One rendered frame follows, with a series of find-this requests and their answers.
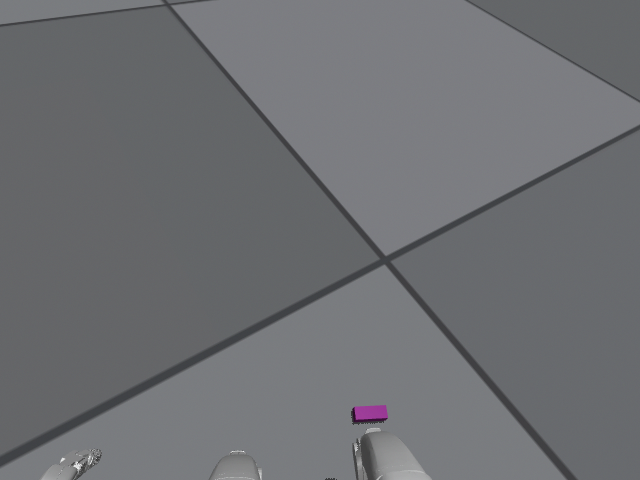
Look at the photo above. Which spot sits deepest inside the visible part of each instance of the small box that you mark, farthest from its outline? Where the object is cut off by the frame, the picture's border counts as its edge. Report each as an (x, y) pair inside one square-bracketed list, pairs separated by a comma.
[(370, 413)]

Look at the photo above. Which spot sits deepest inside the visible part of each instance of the left robot hand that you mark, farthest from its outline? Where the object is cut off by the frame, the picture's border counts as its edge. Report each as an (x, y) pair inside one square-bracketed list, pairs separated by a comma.
[(73, 465)]

